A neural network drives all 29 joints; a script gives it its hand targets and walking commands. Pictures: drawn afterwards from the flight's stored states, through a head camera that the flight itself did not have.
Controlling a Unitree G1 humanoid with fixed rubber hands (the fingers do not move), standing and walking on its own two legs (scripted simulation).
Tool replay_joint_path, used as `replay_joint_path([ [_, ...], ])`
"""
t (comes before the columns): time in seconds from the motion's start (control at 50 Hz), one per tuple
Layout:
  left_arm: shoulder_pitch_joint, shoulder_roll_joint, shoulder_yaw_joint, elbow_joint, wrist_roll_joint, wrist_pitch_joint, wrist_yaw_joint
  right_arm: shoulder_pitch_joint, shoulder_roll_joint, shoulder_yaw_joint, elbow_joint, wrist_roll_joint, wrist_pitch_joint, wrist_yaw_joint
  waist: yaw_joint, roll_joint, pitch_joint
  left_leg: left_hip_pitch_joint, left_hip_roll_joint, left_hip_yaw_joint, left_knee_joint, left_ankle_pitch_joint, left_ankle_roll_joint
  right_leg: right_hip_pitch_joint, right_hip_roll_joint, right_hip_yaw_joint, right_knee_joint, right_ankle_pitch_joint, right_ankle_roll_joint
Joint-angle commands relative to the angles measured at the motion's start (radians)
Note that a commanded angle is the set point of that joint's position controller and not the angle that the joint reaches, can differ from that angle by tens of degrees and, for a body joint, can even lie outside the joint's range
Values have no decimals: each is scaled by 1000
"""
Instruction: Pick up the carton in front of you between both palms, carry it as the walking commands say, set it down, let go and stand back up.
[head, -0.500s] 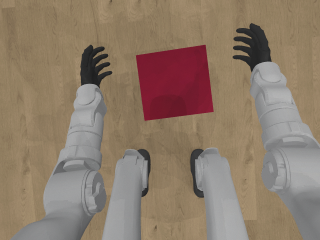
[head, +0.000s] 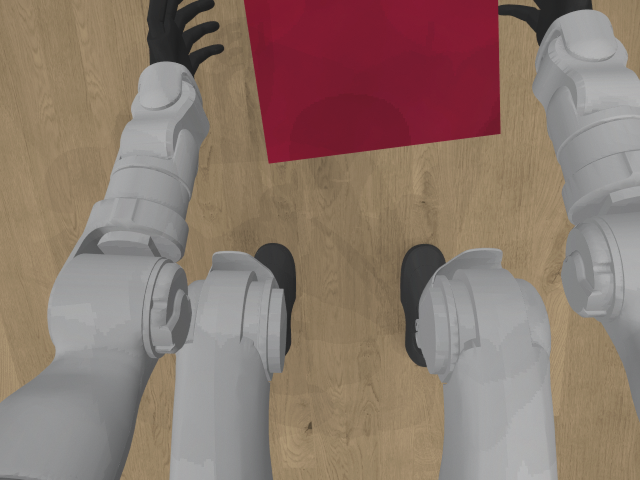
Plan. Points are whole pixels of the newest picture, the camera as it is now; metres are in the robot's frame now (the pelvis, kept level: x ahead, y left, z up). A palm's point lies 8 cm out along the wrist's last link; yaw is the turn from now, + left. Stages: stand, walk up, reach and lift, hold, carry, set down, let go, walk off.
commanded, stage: reach and lift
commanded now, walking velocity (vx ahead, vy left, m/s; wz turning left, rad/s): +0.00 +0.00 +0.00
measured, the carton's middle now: (364, 62) +0.51 -0.03 -0.26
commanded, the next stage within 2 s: none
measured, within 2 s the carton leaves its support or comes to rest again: leaves its support in 0.82 s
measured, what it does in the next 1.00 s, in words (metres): stands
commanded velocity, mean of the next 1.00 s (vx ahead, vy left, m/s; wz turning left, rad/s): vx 0.00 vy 0.00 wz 0.00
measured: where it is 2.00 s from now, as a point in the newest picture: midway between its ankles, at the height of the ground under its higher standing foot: (347, 323)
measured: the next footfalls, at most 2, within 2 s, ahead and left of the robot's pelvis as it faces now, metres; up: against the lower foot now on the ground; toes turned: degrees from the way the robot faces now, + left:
none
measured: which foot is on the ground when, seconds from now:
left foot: down 0.00-1.00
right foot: down 0.00-1.00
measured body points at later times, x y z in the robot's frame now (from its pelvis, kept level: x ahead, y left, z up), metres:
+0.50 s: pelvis +0.00 +0.00 -0.01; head +0.36 -0.03 +0.26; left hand +0.53 +0.14 -0.19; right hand +0.54 -0.19 -0.20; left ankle +0.13 +0.13 -0.35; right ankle +0.12 -0.12 -0.35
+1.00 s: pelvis +0.01 +0.00 -0.01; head +0.33 -0.04 +0.30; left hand +0.53 +0.12 -0.14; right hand +0.53 -0.18 -0.14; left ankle +0.13 +0.13 -0.35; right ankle +0.12 -0.13 -0.35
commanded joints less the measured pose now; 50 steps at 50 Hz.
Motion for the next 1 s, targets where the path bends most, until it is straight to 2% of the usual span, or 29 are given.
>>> replay_joint_path([
  [0.0,-194,69,-28,-89,-63,-45,3,-265,-133,11,-107,17,-42,-15,-40,-84,-1203,612,21,90,-96,209,0,620,-38,-57,-160,196,-3],
  [0.02,-188,57,-54,-63,-79,-46,0,-258,-132,13,-109,21,-46,-18,-58,-77,-1198,603,18,88,-86,220,-2,619,-39,-57,-154,219,-4],
  [0.04,-183,48,-64,-60,-85,-49,-1,-245,-137,13,-117,20,-50,-19,-62,-64,-1193,579,13,93,-77,226,-6,633,-40,-53,-146,237,-7],
  [0.1,-161,31,-88,-79,-105,-58,-5,-204,-123,8,-138,13,-59,-24,-81,-77,-1205,537,3,92,-55,274,-9,687,-37,-51,-125,322,-9],
  [0.16,-112,31,-90,-98,-113,-64,2,-165,-97,19,-173,20,-61,-28,-70,-98,-1250,542,-7,100,-51,297,-5,740,-32,-52,-120,359,-7],
  [0.22,-81,34,-67,-68,-95,-60,8,-155,-65,31,-159,26,-51,-25,-42,-117,-1181,484,-10,104,-65,245,-2,708,-32,-49,-129,311,-6],
  [0.32,-99,37,-34,-33,-49,-66,4,-157,-34,33,-96,21,-50,-17,-25,-104,-1055,433,-2,93,-81,189,4,595,-31,-35,-147,231,-9],
  [0.38,-129,19,-50,-38,-50,-72,5,-175,-22,46,-79,26,-56,-18,-31,-90,-1056,458,-3,88,-90,189,4,577,-29,-37,-155,217,-11],
  [0.46,-196,-80,-108,-49,-72,-78,4,-230,48,84,-72,33,-67,-20,-55,-70,-1077,496,-20,82,-99,187,4,577,-18,-45,-166,209,-20],
  [0.5,-207,-106,-105,-32,-64,-81,9,-247,64,76,-65,15,-72,-27,-67,-63,-1081,513,-29,81,-102,184,3,580,-13,-48,-171,203,-22],
  [0.52,-215,-132,-104,-24,-54,-81,8,-264,93,82,-67,7,-73,-25,-68,-60,-1079,527,-34,81,-101,183,5,577,-9,-50,-173,196,-21],
  [0.54,-213,-138,-91,-12,-37,-83,11,-269,116,84,-56,0,-73,-25,-55,-64,-1079,537,-37,82,-104,184,6,573,-7,-51,-175,188,-19],
  [0.58,-327,-361,-152,-31,-34,-84,-26,-365,361,162,-75,13,-71,11,-49,-67,-1095,514,-56,85,-101,196,14,580,11,-51,-175,205,-23],
  [0.64,-489,-679,-179,-59,19,-57,-109,-503,705,199,-98,-20,-46,89,-58,-58,-1079,478,-86,85,-81,186,24,535,38,-59,-160,201,-28],
  [0.68,-539,-804,-155,-71,63,-29,-156,-532,835,178,-119,-49,-23,134,-61,-39,-1051,450,-103,96,-67,169,26,510,50,-66,-145,187,-32],
  [0.74,-557,-916,-153,-110,78,0,-193,-541,949,179,-172,-52,0,169,-66,-35,-1093,472,-114,117,-51,208,29,525,65,-88,-128,231,-29],
  [0.8,-569,-1024,-208,-186,34,16,-204,-550,1051,222,-271,-14,14,178,-71,-44,-1262,550,-121,132,-37,296,27,620,75,-108,-112,331,-26],
  [0.88,-552,-1142,-300,-326,-13,47,-193,-538,1155,285,-431,20,44,160,-70,-66,-1530,649,-127,144,-39,372,15,814,87,-130,-109,437,-19],
  [0.94,-542,-1175,-367,-464,-15,85,-191,-477,1221,318,-549,10,90,150,-70,-88,-1680,695,-135,148,-72,353,15,917,103,-142,-143,436,-10],
  [0.98,-537,-1189,-390,-538,7,113,-197,-431,1264,319,-593,-14,129,156,-65,-84,-1687,704,-140,150,-106,297,19,913,114,-144,-180,373,-7],
])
